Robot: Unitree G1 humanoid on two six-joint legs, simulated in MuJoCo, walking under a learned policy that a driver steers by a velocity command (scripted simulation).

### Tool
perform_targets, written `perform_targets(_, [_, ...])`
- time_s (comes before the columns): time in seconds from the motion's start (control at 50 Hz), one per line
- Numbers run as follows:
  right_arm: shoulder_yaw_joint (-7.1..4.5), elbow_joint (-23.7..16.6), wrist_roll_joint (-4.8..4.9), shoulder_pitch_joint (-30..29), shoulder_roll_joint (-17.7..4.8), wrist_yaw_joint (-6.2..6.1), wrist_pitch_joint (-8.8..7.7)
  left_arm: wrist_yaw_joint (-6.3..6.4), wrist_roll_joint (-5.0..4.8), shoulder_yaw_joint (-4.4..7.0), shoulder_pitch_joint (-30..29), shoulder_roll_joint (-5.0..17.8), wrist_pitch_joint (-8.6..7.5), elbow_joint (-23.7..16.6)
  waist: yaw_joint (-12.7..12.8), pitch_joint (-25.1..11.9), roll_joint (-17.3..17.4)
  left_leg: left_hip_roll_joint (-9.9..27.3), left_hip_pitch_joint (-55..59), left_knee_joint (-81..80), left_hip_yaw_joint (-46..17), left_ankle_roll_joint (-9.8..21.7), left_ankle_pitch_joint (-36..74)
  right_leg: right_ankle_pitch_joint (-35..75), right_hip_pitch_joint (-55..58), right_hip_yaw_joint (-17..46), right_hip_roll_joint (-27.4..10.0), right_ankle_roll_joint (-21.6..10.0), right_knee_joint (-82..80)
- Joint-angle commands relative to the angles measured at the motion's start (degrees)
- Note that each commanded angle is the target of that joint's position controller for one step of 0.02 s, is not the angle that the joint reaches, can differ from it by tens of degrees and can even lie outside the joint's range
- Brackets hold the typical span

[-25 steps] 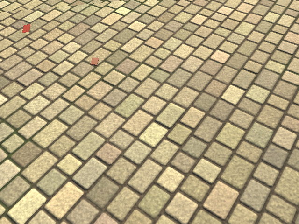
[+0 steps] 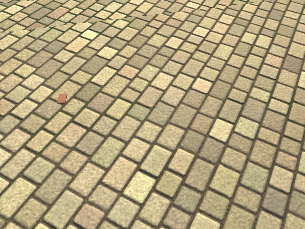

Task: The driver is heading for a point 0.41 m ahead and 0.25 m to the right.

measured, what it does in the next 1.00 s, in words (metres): walks ahead, turning right: right foot, then left foot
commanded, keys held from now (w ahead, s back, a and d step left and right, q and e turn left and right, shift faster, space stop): w+e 0.44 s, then no key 0.56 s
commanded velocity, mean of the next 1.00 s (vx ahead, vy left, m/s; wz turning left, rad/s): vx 0.33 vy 0.00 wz -0.33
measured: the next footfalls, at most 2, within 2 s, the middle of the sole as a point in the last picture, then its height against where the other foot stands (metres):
right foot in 0.32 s outside the picture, level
left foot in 0.76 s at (157, 204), level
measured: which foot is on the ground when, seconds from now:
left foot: down 0.00-0.34, up 0.36-0.74, down 0.76-1.00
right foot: up 0.00-0.30, down 0.32-0.78, up 0.80-1.00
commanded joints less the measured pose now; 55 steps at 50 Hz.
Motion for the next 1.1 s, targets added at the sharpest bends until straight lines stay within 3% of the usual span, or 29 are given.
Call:
perform_targets(0.02, [-1.9, -2.58, -0.33, -2.85, -7.25, -0.68, -1.54, -0.03, 0.29, 0.69, 1.05, 1.8, 0.34, -3.08, 1.72, 0.43, 6.44, 16.45, 2.4, -11.38, -8.46, 8.31, 12.43, 8.15, -5.46, 3.81, -2.04, 0.83, -4.12])
perform_targets(0.12, [-2.33, -0.55, 0.27, -0.71, -9.2, -1.64, -0.85, -1.69, 0.73, -0.18, -7.78, 0.04, -0.19, -6.16, -1.45, 3.16, 5.13, 15.55, 4.81, -12.23, -0.13, 6.14, 14.06, 19.05, -3.72, -1.34, -0.93, -0.15, -19.24])
perform_targets(0.2, [-2.91, 1.69, 1.24, 3.04, -10.5, -1.9, 0.87, -3.04, 0.59, -0.49, -13.82, -0.09, -0.21, -10.0, -3.41, 4.92, 4.91, 18.03, 13.7, -8.63, 2.31, 5.42, 19.29, 14.01, -6.83, -4.45, 0.0, -2.26, -24.89])
perform_targets(0.26, [-3.44, 1.67, 1.74, 2.04, -12.45, -2.45, 2.29, -3.83, 0.45, 0.45, -12.34, 1.7, 0.01, -11.66, -0.8, 1.83, 7.55, 18.6, 17.32, 0.02, 4.62, 3.65, 42.3, 5.52, -0.5, -9.0, 3.99, -5.15, -25.93])
perform_targets(0.3, [-3.62, 1.2, 1.98, 0.6, -13.62, -3.0, 3.28, -3.45, 0.16, 2.73, -1.23, 5.56, 0.27, -9.71, 5.88, -4.84, 8.59, 16.95, 14.7, 16.28, 6.36, 1.65, 54.35, 3.41, 15.04, -11.14, 8.62, -8.25, -27.94])
perform_targets(0.32, [-3.21, 0.59, 1.81, 0.26, -13.03, -3.29, 3.09, -2.45, 0.2, 4.77, 8.41, 9.45, 0.64, -7.39, 10.7, -9.78, 6.06, 14.66, 4.42, 30.82, 6.86, -0.71, 44.5, 6.37, 31.75, -6.52, 7.92, -10.81, -31.18])
perform_targets(0.34, [-0.94, -2.21, -0.41, 4.45, -5.43, -2.59, 1.8, -1.28, -0.02, 6.18, 10.95, 16.01, 0.98, -6.83, 6.51, -14.18, -8.48, 5.73, -21.24, 52.08, 5.45, -4.6, -3.32, 3.91, 52.45, 20.84, -6.96, -19.47, -32.35])
perform_targets(0.36, [-0.11, -3.31, 0.63, 2.98, -5.61, -1.66, -0.79, -1.52, 0.43, 5.27, 11.29, 14.82, 0.13, -8.8, 6.85, -23.39, -6.65, -1.15, -31.86, 62.36, -8.9, -4.81, -25.45, -2.25, 60.09, 45.28, -14.62, -26.3, -42.02])
perform_targets(0.38, [-1.18, -5.01, 3.01, -3.88, -9.35, -0.85, -2.23, -1.74, 0.84, 4.08, 10.24, 10.69, -0.45, -8.42, 8.97, -17.4, -2.11, 2.44, -37.71, 62.95, -12.73, -3.56, -20.88, -1.07, 56.88, 37.52, -12.86, -22.6, -44.42])
perform_targets(0.4, [-0.9, -5.71, 3.19, -5.72, -9.01, -0.78, -2.99, -1.7, 0.54, 3.55, 7.35, 8.7, -0.86, -8.49, 7.05, -10.65, -0.01, 4.93, -37.74, 58.31, -11.95, -2.54, -15.68, 2.13, 48.43, 29.11, -10.31, -20.26, -44.55])
perform_targets(0.42, [-1.09, -4.97, 1.81, -5.66, -8.84, -1.24, -3.11, -1.6, 0.43, 3.0, 3.15, 6.87, -0.93, -9.23, 4.17, -6.47, 3.11, 7.14, -34.42, 52.95, -11.56, -2.78, -12.27, 6.94, 39.54, 23.15, -7.73, -18.21, -45.02])
perform_targets(0.46, [-1.84, -4.26, 0.64, -3.7, -9.68, -1.45, -1.63, -1.13, 1.56, 2.04, -1.7, 4.42, -0.92, -11.3, 0.46, -3.49, 1.12, 8.97, -26.8, 47.98, -11.22, -4.1, -8.79, 19.25, 28.42, 16.82, -5.15, -17.15, -47.17])
perform_targets(0.52, [-1.26, -4.14, -0.01, -2.63, -7.06, -1.81, 0.16, -0.17, 1.86, 2.47, -1.5, 6.27, -1.17, -10.69, -0.69, -3.08, 1.27, 7.77, -22.79, 40.56, -8.49, -6.85, -5.06, 40.66, 21.39, 8.1, -3.07, -16.51, -46.46])
perform_targets(0.58, [-0.09, -5.08, -0.04, -7.41, -4.59, -1.6, 0.29, 0.85, 1.28, 2.43, -0.06, 6.41, -0.3, -9.43, 1.36, -3.98, -0.96, 5.44, -18.9, 26.47, -6.86, -7.15, 7.34, 41.01, 19.76, 1.92, 0.96, -12.74, -44.88])
perform_targets(0.66, [-0.13, -5.91, 0.64, -12.09, -5.76, -0.21, -0.22, 1.37, 1.28, 1.97, 3.05, 5.91, 0.69, -7.49, 4.28, -5.18, -2.22, 3.55, -16.18, 15.59, -8.2, -5.85, 16.8, 31.71, 24.71, 4.98, -1.42, -11.22, -42.74])
perform_targets(0.7, [-0.76, -5.97, 0.05, -11.75, -7.42, 0.22, -0.51, 1.33, 1.47, 1.69, 2.61, 5.36, 0.77, -6.89, 3.63, -4.97, -2.44, 3.56, -16.02, 12.8, -9.24, -4.02, 13.74, 30.19, 27.82, 7.89, -3.48, -10.61, -39.31])
perform_targets(0.74, [-1.27, -4.61, -0.71, -7.91, -8.02, 0.28, -0.96, 1.37, 1.35, 1.29, 0.74, 4.44, 0.88, -6.52, 0.75, -5.22, -1.95, 3.01, -10.83, 7.21, -8.48, -1.74, 16.3, 28.97, 28.64, 8.63, -2.41, -8.71, -33.5])
perform_targets(0.76, [-1.66, -4.25, -1.38, -6.15, -9.86, -0.06, -1.29, 1.34, 1.87, 0.98, 1.97, 3.35, 0.71, -6.58, 0.64, -7.06, 0.91, 5.85, -3.97, 6.17, -10.6, -0.16, 33.49, 25.63, 26.99, 7.27, 1.28, -6.29, -28.3])
perform_targets(0.78, [-1.82, -5.06, -2.43, -5.49, -12.48, -0.36, -1.34, 1.16, 2.77, 0.3, 8.04, 1.43, 0.19, -6.46, 3.46, -12.82, 8.83, 14.56, 9.49, 10.73, -18.43, 5.36, 52.87, 9.66, 19.35, 6.0, 5.78, -3.35, -19.28])
perform_targets(0.8, [-0.9, -4.26, -2.13, -3.17, -8.29, -0.47, -0.33, 1.21, 2.08, -0.38, 12.77, 0.51, 0.29, -4.64, 2.2, -19.44, 16.38, 22.38, 16.99, 10.43, -27.7, 13.62, 55.61, -15.78, 13.44, 3.96, 8.47, 0.19, -8.58])
perform_targets(0.82, [0.16, -3.3, -0.5, -1.76, -4.99, -0.11, 0.45, 1.1, 1.61, 0.23, 9.84, 3.98, 1.25, -4.91, 0.66, -18.9, 14.93, 23.44, 15.07, 7.42, -32.48, 14.96, 44.35, -27.68, 10.42, 4.44, 7.49, 1.93, -3.48])
perform_targets(0.84, [0.4, -2.9, 0.22, -3.32, -5.16, 0.17, 1.13, 1.32, 1.1, 0.73, 6.78, 4.97, 2.55, -5.49, 0.77, -15.24, 11.09, 22.08, 11.38, 5.15, -32.8, 13.2, 29.07, -26.61, 8.11, 4.89, 5.87, 2.82, -1.1])
perform_targets(0.86, [0.52, -3.16, 0.25, -5.95, -5.36, 0.24, 1.8, 1.67, 1.06, 0.89, 4.4, 4.76, 4.01, -5.44, 1.05, -11.43, 8.78, 20.24, 6.38, 2.7, -30.91, 11.25, 17.46, -24.47, 7.54, 3.88, 4.71, 3.58, -1.22])
perform_targets(0.9, [0.35, -3.9, -0.34, -12.15, -6.5, 0.05, 2.91, 2.13, 1.28, 0.85, 3.46, 3.43, 5.9, -5.22, 2.94, -5.97, 10.84, 16.23, -4.18, -1.86, -25.83, 7.72, 1.16, -19.6, 11.77, 2.1, 2.71, 3.94, -10.15])
perform_targets(0.94, [0.13, -3.67, -0.72, -13.94, -6.7, -0.37, 3.83, 2.32, 1.6, 0.38, 4.99, 1.33, 5.88, -3.37, 3.37, -5.17, 12.76, 12.41, -9.48, -3.04, -20.05, 6.17, -2.34, -13.65, 19.29, -0.84, 3.81, 3.54, -19.34])
perform_targets(1.0, [0.39, -2.17, 0.43, -12.87, -5.73, -1.05, 4.27, 1.89, 2.34, 0.47, 7.28, 0.53, 5.25, -0.71, 4.24, -6.79, 11.07, 10.43, -11.27, -1.8, -16.29, 4.34, -10.81, 0.99, 27.87, -3.68, 5.14, 1.37, -31.86])
perform_targets(1.04, [1.05, -0.86, 0.07, -11.05, -4.11, -0.97, 4.07, 2.04, 3.57, 0.46, 3.95, 2.64, 4.97, -2.38, 2.6, -3.78, 6.99, 8.0, -13.51, 0.18, -14.47, -0.24, -18.65, 0.7, 26.93, 1.72, 0.28, -1.5, -36.87])
perform_targets(1.06, [0.69, -1.13, -0.03, -10.54, -4.49, -0.92, 4.05, 2.11, 2.85, 1.13, 2.99, 5.14, 4.7, -1.53, 0.24, -1.09, 0.77, 4.63, -9.72, 1.59, -10.6, -1.91, -15.72, -9.89, 18.64, 2.32, 0.53, -3.13, -36.98])
perform_targets(1.1, [0.74, -0.61, -0.17, -11.75, -4.11, -1.23, 3.85, 2.09, 2.88, 0.29, 1.03, 1.8, 3.28, -1.27, 0.37, -0.16, -0.95, 4.17, -3.08, 6.18, -9.71, -2.07, -7.44, -13.12, 12.96, 2.38, 0.94, -2.14, -40.01])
